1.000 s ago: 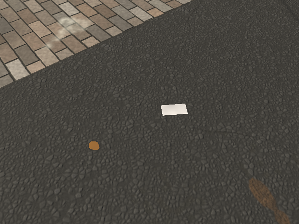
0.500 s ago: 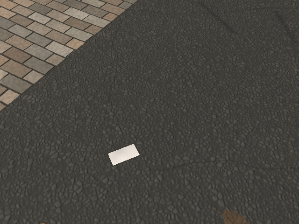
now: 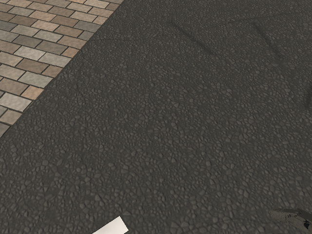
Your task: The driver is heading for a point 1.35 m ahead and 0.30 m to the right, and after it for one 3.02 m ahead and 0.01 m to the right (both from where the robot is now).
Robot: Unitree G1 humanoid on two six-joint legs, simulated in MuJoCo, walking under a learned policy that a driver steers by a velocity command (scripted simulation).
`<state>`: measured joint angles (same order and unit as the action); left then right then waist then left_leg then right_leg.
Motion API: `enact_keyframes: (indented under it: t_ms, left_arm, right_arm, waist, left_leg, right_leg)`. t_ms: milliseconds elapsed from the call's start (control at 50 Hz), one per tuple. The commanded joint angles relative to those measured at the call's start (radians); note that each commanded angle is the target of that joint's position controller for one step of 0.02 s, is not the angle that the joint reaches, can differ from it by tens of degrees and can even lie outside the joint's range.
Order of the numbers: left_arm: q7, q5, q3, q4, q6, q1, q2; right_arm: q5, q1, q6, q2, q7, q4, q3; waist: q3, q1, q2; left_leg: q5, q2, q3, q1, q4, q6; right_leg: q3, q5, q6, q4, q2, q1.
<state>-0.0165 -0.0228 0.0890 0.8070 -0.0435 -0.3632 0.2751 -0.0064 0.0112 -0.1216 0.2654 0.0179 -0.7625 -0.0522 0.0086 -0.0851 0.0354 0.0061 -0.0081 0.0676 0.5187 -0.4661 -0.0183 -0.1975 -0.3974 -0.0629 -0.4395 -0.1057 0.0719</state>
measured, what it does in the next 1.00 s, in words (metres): walks ahead, turning right: left foot, then right foot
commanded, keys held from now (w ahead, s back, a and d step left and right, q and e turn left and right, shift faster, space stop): w+e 0.72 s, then w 0.28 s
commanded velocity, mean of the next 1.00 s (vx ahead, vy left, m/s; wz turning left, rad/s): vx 0.50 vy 0.00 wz -0.53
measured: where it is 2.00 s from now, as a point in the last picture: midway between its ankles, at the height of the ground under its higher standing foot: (257, 133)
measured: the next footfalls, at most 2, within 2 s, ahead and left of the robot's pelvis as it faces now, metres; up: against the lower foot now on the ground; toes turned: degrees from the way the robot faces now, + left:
left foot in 0.02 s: +0.19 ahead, +0.13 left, +0.00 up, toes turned -4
right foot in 0.56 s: +0.41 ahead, -0.19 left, +0.00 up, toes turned -23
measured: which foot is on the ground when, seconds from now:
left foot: up 0.00-0.00, down 0.02-0.56, up 0.58-1.00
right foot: down 0.00-0.04, up 0.06-0.54, down 0.56-1.00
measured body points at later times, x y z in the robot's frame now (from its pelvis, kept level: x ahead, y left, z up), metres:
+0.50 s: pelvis +0.25 -0.02 +0.00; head +0.29 -0.04 +0.45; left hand +0.54 +0.14 -0.08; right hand +0.18 -0.30 -0.13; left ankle +0.15 +0.13 -0.73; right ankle +0.37 -0.19 -0.70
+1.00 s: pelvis +0.51 -0.14 +0.00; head +0.53 -0.16 +0.45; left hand +0.70 +0.09 -0.10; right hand +0.59 -0.45 -0.08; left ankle +0.73 -0.10 -0.71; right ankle +0.37 -0.17 -0.73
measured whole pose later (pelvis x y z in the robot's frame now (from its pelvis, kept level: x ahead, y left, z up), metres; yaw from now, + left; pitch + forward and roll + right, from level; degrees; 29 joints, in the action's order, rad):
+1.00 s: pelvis +0.51 -0.14 +0.00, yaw -30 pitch +2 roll -1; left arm 0.00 -0.02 0.06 0.73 -0.05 -0.36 0.28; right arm 0.00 -0.05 -0.10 0.28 0.04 -0.72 -0.03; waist 0.01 -0.08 0.05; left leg -0.04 -0.05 0.03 0.58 -0.54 -0.01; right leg -0.11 -0.35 -0.07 -0.36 -0.10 0.04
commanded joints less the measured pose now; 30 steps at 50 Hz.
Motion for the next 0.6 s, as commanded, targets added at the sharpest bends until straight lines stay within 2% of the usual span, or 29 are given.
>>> enact_keyframes:
  t_ms: [20,40,60,80,100,120,140,160,180,200,260,320,360,420,460,500,520,540,560,580,600]
  left_arm:
    - [-0.004,0.008,0.014,-0.077,-0.006,0.048,0.094]
    - [-0.002,0.027,-0.006,-0.1,-0.008,0.033,0.041]
    - [0.001,-0.014,-0.017,-0.128,-0.02,-0.121,0.007]
    - [-0.003,-0.024,0.001,-0.094,-0.018,-0.098,0.123]
    - [-0.002,-0.015,0.014,-0.11,-0.011,0.012,0.169]
    - [-0.003,-0.005,0.015,-0.12,-0.006,0.059,0.154]
    - [0.0,0.004,0.018,-0.132,-0.005,0.088,0.14]
    - [0.006,-0.002,0.018,-0.136,0.0,0.077,0.119]
    - [0.01,-0.008,0.015,-0.139,0.005,0.07,0.099]
    - [0.011,-0.01,0.012,-0.147,0.011,0.075,0.081]
    - [0.012,-0.003,0.006,-0.181,0.019,0.126,0.065]
    - [0.026,-0.004,0.001,-0.198,0.014,0.177,0.058]
    - [0.04,-0.002,-0.007,-0.216,0.007,0.243,0.045]
    - [0.058,-0.002,-0.014,-0.252,0.006,0.333,0.035]
    - [0.069,-0.004,-0.012,-0.275,0.007,0.362,0.046]
    - [0.074,0.001,0.003,-0.283,0.012,0.332,0.077]
    - [0.073,0.003,0.018,-0.273,0.015,0.269,0.104]
    - [0.068,0.001,0.043,-0.236,0.018,0.126,0.143]
    - [0.051,0.0,0.079,-0.186,0.025,-0.054,0.211]
    - [0.035,-0.01,0.097,-0.18,0.024,-0.065,0.333]
    - [0.042,-0.002,0.077,-0.22,0.005,-0.084,0.3]
  right_arm:
    - [0.013,-0.157,-0.032,0.179,-0.005,0.027,-0.061]
    - [0.022,-0.325,-0.029,0.24,-0.013,0.012,-0.075]
    - [0.027,-0.379,-0.015,0.296,-0.004,-0.025,-0.089]
    - [0.006,-0.332,-0.01,0.182,-0.002,0.007,-0.064]
    - [0.002,-0.284,-0.002,0.125,-0.007,0.02,-0.048]
    - [0.012,-0.234,0.005,0.115,-0.007,0.026,-0.041]
    - [0.017,-0.206,0.01,0.097,-0.008,0.018,-0.035]
    - [0.024,-0.197,0.009,0.091,-0.01,0.013,-0.031]
    - [0.021,-0.197,0.005,0.088,-0.01,0.006,-0.032]
    - [0.016,-0.203,0.001,0.093,-0.01,-0.002,-0.035]
    - [0.013,-0.221,-0.004,0.132,-0.013,-0.02,-0.049]
    - [0.013,-0.226,0.006,0.152,-0.017,-0.028,-0.054]
    - [0.01,-0.242,0.014,0.164,-0.021,-0.034,-0.055]
    - [-0.001,-0.29,0.029,0.19,-0.024,-0.051,-0.061]
    - [-0.011,-0.305,0.042,0.208,-0.024,-0.059,-0.067]
    - [-0.022,-0.294,0.055,0.238,-0.028,-0.057,-0.075]
    - [-0.026,-0.289,0.062,0.254,-0.032,-0.054,-0.08]
    - [-0.031,-0.273,0.07,0.254,-0.036,-0.05,-0.079]
    - [-0.019,-0.28,0.067,0.222,-0.041,-0.041,-0.065]
    - [0.032,-0.352,0.048,0.078,-0.03,0.016,-0.019]
    - [0.005,-0.301,0.006,0.109,-0.016,0.043,-0.012]
  waist:
    - [-0.132,0.149,-0.149]
    - [-0.284,0.204,-0.017]
    - [-0.371,0.118,0.367]
    - [-0.275,0.144,0.208]
    - [-0.152,0.168,0.103]
    - [-0.086,0.147,0.028]
    - [-0.034,0.129,0.027]
    - [-0.022,0.107,0.056]
    - [-0.018,0.101,0.074]
    - [-0.013,0.1,0.074]
    - [-0.002,0.101,0.04]
    - [0.005,0.115,0.032]
    - [0.025,0.141,0.027]
    - [0.057,0.173,0.022]
    - [0.071,0.17,0.03]
    - [0.038,0.129,0.059]
    - [-0.007,0.086,0.077]
    - [-0.08,0.001,0.064]
    - [-0.171,-0.082,0.011]
    - [-0.229,0.014,-0.278]
    - [-0.415,-0.017,-0.244]
  left_leg:
    - [0.043,-0.046,0.021,-0.372,0.021,0.074]
    - [0.093,-0.227,0.206,-0.646,0.004,0.13]
    - [0.339,-0.426,0.702,-0.9,0.127,0.288]
    - [0.539,-0.41,0.706,-0.838,0.166,0.257]
    - [0.503,-0.367,0.525,-0.708,0.174,0.209]
    - [0.369,-0.325,0.401,-0.577,0.193,0.188]
    - [0.269,-0.289,0.313,-0.487,0.215,0.185]
    - [0.21,-0.264,0.238,-0.429,0.239,0.176]
    - [0.176,-0.25,0.185,-0.405,0.264,0.18]
    - [0.137,-0.248,0.142,-0.396,0.282,0.19]
    - [0.016,-0.265,0.048,-0.416,0.312,0.213]
    - [-0.065,-0.245,-0.067,-0.446,0.317,0.196]
    - [-0.081,-0.233,-0.135,-0.455,0.315,0.178]
    - [-0.091,-0.254,-0.184,-0.512,0.303,0.166]
    - [-0.163,-0.277,-0.207,-0.568,0.272,0.153]
    - [-0.459,-0.283,-0.245,-0.607,0.166,0.134]
    - [-0.629,-0.279,-0.263,-0.613,0.058,0.124]
    - [-0.698,-0.253,-0.292,-0.569,-0.127,0.102]
    - [-0.527,-0.216,-0.301,-0.373,-0.394,0.06]
    - [0.396,-0.054,-0.275,0.09,-0.765,-0.001]
    - [0.607,0.034,-0.019,0.245,-0.945,-0.003]
  right_leg:
    - [-0.161,0.418,-0.08,-0.165,0.172,0.108]
    - [-0.055,0.212,-0.036,-0.461,0.091,0.256]
    - [0.025,-0.221,0.014,-0.748,-0.003,0.61]
    - [-0.009,-0.172,0.024,-0.867,0.084,0.714]
    - [0.022,-0.074,0.029,-0.882,0.116,0.736]
    - [0.051,-0.001,0.034,-0.859,0.153,0.693]
    - [0.053,0.043,0.035,-0.81,0.181,0.672]
    - [0.057,0.07,0.033,-0.781,0.207,0.624]
    - [0.072,0.081,0.035,-0.758,0.217,0.606]
    - [0.084,0.091,0.039,-0.74,0.224,0.613]
    - [0.086,0.178,0.057,-0.647,0.239,0.673]
    - [0.113,0.324,0.061,-0.497,0.235,0.669]
    - [0.152,0.406,0.055,-0.384,0.224,0.639]
    - [0.204,0.411,0.039,-0.273,0.207,0.624]
    - [0.229,0.348,0.016,-0.227,0.191,0.615]
    - [0.279,0.243,-0.023,-0.203,0.137,0.522]
    - [0.307,0.195,-0.047,-0.196,0.097,0.427]
    - [0.325,0.236,-0.081,-0.133,0.051,0.237]
    - [0.243,0.281,-0.125,-0.102,0.065,-0.07]
    - [-0.257,0.222,-0.273,-0.068,0.333,-0.413]
    - [-0.657,0.057,-0.384,0.107,0.453,-0.51]
Over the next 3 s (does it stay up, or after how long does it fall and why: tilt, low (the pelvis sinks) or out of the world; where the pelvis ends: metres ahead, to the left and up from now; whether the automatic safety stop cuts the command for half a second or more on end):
stays up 1.30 -0.38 0.00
